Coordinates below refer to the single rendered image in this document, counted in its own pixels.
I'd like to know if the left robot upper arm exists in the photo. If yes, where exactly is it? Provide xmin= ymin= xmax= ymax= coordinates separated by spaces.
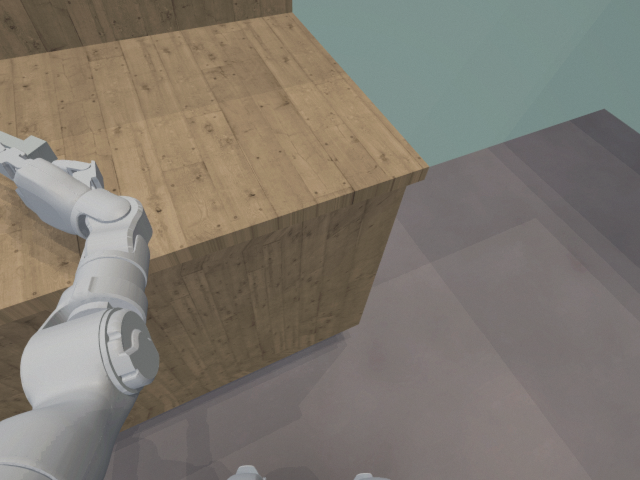
xmin=0 ymin=307 xmax=159 ymax=480

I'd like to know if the tap lever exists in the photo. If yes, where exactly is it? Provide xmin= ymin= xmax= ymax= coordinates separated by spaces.
xmin=0 ymin=131 xmax=58 ymax=163

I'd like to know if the left robot shin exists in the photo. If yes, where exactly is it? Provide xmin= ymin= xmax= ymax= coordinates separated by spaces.
xmin=236 ymin=465 xmax=259 ymax=475

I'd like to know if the left robot forearm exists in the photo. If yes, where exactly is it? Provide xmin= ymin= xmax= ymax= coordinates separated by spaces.
xmin=20 ymin=188 xmax=153 ymax=406

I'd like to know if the counter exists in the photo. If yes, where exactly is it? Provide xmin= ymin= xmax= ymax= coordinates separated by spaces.
xmin=0 ymin=0 xmax=429 ymax=433

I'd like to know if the left robot hand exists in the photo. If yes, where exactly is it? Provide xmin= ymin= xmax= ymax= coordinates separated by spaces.
xmin=0 ymin=142 xmax=104 ymax=235

